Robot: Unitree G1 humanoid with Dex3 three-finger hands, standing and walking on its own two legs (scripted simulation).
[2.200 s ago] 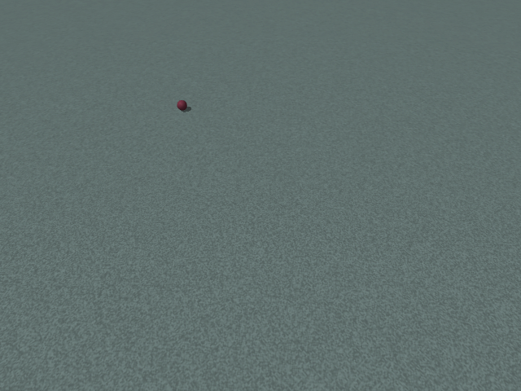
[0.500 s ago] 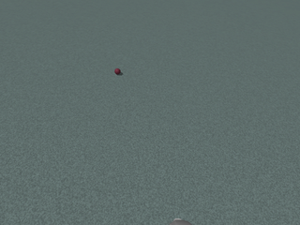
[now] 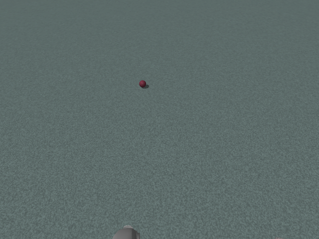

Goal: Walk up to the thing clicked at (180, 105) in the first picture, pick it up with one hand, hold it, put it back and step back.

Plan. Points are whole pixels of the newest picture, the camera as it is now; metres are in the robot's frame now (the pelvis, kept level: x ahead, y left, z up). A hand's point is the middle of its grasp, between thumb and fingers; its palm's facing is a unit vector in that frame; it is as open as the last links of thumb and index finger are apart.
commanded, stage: walk up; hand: left
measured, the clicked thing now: (142, 83) +1.55 +0.21 -0.74
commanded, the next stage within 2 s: none
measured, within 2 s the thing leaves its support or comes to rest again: neither
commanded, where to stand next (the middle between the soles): +1.21 -0.03 m, yaw +0 degrees
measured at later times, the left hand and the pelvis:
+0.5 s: hand (84, 162) +0.39 +0.28 -0.14, palm faces -0.12 -0.93 -0.35, open 7.4 cm; pelvis +0.29 +0.01 -0.01, yaw -2 degrees
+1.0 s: hand (98, 125) +0.57 +0.28 -0.16, palm faces -0.02 -0.94 -0.35, open 7.4 cm; pelvis +0.54 +0.00 -0.02, yaw +0 degrees
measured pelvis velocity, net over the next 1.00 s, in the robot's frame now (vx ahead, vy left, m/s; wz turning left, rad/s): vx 0.54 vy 0.00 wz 0.00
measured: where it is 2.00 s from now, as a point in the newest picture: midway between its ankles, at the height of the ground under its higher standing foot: (167, 137)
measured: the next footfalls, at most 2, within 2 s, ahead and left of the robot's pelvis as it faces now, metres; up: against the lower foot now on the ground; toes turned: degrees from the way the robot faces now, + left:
left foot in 0.14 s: +0.27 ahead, +0.15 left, +0.00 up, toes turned +6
right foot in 0.56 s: +0.49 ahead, -0.14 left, +0.00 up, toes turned -7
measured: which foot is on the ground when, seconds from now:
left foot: up 0.00-0.12, down 0.14-0.58, up 0.60-0.98, down 1.00-1.00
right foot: down 0.00-0.16, up 0.18-0.54, down 0.56-1.00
